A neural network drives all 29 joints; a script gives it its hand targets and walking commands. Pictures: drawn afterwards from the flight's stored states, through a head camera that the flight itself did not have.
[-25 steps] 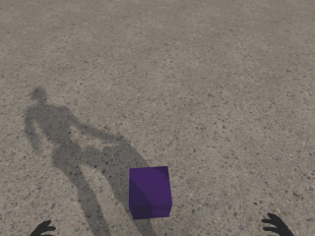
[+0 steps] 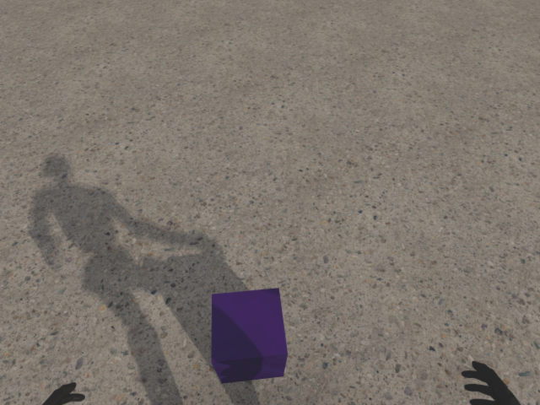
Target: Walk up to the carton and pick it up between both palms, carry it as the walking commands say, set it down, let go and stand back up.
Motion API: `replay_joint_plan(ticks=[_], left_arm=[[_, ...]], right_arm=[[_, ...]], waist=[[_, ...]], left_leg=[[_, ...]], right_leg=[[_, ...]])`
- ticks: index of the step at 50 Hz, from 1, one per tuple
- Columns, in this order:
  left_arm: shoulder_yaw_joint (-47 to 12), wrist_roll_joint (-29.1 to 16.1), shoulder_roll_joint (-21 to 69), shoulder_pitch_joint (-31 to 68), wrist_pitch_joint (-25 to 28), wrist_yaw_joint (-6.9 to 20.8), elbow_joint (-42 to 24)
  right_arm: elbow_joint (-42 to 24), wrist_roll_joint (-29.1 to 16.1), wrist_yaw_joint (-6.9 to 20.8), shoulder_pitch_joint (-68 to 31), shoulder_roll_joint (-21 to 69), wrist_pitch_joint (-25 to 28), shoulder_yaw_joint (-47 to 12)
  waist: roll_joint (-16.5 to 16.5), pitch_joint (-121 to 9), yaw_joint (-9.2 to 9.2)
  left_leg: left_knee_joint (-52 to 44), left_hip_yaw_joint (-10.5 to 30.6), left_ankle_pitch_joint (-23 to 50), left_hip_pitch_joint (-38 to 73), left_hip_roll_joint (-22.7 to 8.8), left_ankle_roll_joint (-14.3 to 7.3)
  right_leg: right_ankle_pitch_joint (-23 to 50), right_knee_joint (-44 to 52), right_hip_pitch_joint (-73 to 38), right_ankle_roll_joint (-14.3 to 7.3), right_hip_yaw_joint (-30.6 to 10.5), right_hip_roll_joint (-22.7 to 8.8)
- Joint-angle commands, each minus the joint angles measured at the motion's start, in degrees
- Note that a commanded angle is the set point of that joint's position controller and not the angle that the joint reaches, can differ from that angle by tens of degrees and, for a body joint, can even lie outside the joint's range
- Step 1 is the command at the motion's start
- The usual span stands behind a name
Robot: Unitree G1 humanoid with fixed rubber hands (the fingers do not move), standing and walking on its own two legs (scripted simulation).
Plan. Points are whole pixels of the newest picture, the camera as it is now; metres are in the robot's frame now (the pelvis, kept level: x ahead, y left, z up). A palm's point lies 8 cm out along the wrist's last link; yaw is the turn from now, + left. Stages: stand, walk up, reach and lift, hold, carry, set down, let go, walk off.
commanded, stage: walk up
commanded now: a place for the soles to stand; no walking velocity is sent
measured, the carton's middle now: (249, 337) +0.41 +0.06 -0.62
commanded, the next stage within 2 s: reach and lift in 1.40 s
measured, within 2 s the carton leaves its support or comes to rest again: neither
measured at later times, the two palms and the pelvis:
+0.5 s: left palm (62, 387) +0.17 +0.31 -0.08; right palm out of the picture +0.12 -0.31 -0.07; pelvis +0.02 +0.01 +0.02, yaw +0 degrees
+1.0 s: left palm out of the picture +0.10 +0.33 -0.08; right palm out of the picture +0.12 -0.30 -0.08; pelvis +0.00 +0.01 +0.02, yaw +3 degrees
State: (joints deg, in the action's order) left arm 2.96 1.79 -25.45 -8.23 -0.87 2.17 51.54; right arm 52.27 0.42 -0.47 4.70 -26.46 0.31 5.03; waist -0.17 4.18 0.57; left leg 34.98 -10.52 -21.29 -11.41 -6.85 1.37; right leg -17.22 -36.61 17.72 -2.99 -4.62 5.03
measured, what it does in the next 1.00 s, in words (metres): stands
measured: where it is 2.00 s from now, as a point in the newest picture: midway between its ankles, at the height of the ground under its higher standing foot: outside the picture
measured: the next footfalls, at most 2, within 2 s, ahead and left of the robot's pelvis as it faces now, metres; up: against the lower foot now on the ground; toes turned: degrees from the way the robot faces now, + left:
none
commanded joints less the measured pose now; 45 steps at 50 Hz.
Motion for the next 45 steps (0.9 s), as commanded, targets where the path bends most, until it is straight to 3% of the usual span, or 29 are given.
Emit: replay_joint_plan(ticks=[1, 2, 3, 4, 6, 8, 9, 10, 11, 13, 15, 33, 45], left_arm=[[2.68, -0.21, -12.27, -1.62, 1.03, -0.22, -3.67], [2.88, 0.0, -12.97, -2.11, 1.13, -0.74, -3.59], [2.73, -0.03, -12.17, -1.23, 1.36, -1.38, -3.92], [2.22, -0.31, -10.55, 0.81, 1.41, -1.89, -4.34], [1.37, -0.61, -8.63, 3.63, 1.27, -2.05, -4.96], [0.7, -1.22, -7.59, 5.97, 0.88, -1.71, -4.99], [0.26, -1.64, -6.19, 5.91, 0.83, -1.47, -4.79], [0.26, -1.93, -5.83, 5.07, 0.83, -1.27, -4.65], [0.71, -1.57, -6.49, 3.86, 0.85, -1.13, -3.31], [0.97, -1.31, -6.82, 5.14, 1.27, -1.11, -1.33], [0.83, -1.5, -6.53, 6.06, 1.43, -1.26, -0.12], [0.4, -1.78, -6.09, 9.43, 1.26, -1.78, 4.41], [0.73, -1.35, -6.66, 8.59, 1.31, -2.05, 4.13]], right_arm=[[-5.06, -1.11, -0.32, -4.49, -6.91, -0.08, 0.84], [-4.82, -1.17, -0.49, -3.47, -6.76, -0.41, 0.47], [-4.19, -0.92, -0.76, -1.7, -6.98, -0.39, 0.31], [-3.49, -0.85, -1.07, 0.41, -7.08, -0.09, 0.14], [-2.54, -0.78, -1.51, 3.13, -7.53, 0.63, 0.01], [-1.27, -0.43, -1.44, 5.23, -6.68, 1.2, -0.2], [-1.32, 0.12, -1.53, 4.68, -7.25, 1.6, -0.14], [-1.49, 0.47, -1.6, 3.81, -8.62, 2.12, 0.01], [-2.11, 0.34, -1.31, 0.6, -10.6, 2.52, -0.07], [-0.8, -0.13, -0.93, 0.14, -8.39, 2.68, -0.9], [0.22, -0.24, -1.02, 0.89, -7.75, 2.64, -1.35], [3.61, -0.16, -0.56, -2.51, -7.22, 1.93, -1.69], [3.97, -0.09, 0.04, -2.94, -7.27, 0.99, -1.22]], waist=[[-9.28, -3.98, -2.21], [-9.5, -4.35, -2.55], [-7.52, -5.34, -1.93], [-6.34, -6.07, -0.86], [-6.32, -6.73, -0.02], [-4.86, -7.53, 1.48], [-2.94, -8.09, 1.54], [-1.12, -9.06, 0.76], [1.44, -6.25, -1.14], [0.58, -6.79, -1.1], [1.71, -7.66, -0.38], [0.73, -6.94, 0.02], [-0.23, -6.89, 0.23]], left_leg=[[5.78, 6.39, -5.88, -6.79, 3.89, -2.72], [8.59, 9.48, -14.05, -11.5, 5.48, -2.44], [10.95, 12.78, -13.69, -11.5, 5.27, -2.58], [10.21, 14.3, -11.3, -9.91, 4.87, -2.63], [3.38, 13.8, -6.83, -5.47, 4.17, -2.47], [-10.4, 11.55, 5.57, 3.2, 5.18, -2.48], [-14.57, 14.31, 12.06, 7.85, 2.7, -2.69], [-16.54, 18.97, 13.27, 10.03, -1.45, -3.59], [-16.45, 22.65, 13.86, 4.38, -4.66, -4.78], [-13.89, 17.58, 18.96, 2.63, -1.93, -4.09], [-14.55, 16.11, 21.22, 3.1, -0.92, -3.66], [-16.13, 16.73, 22.83, 4.07, -0.62, -3.63], [-15.11, 18.08, 17.15, 2.93, 0.35, -4.08]], right_leg=[[12.71, 16.2, -4.01, -6.5, -25.14, -12.72], [12.35, 17.87, -9.07, -9.42, -28.3, -15.62], [15.39, 17.88, -10.93, -10.74, -27.8, -17.1], [18.26, 17.83, -10.98, -10.22, -25.5, -17.41], [22.43, 17.85, -10.45, -8.01, -20.01, -16.04], [20.96, 16.09, -7.44, -4.48, -14.37, -13.13], [18.1, 15.94, -4.47, -2.0, -13.11, -11.97], [13.98, 15.21, -2.63, -0.19, -11.51, -9.63], [11.28, 15.57, -4.16, 0.63, -7.74, -6.88], [14.08, 16.98, -9.68, 0.14, -7.19, -8.14], [19.81, 16.32, -11.65, -0.34, -7.02, -8.91], [19.46, 17.79, -11.1, 0.34, -5.38, -10.08], [12.77, 17.98, -9.29, 0.0, -5.08, -10.41]])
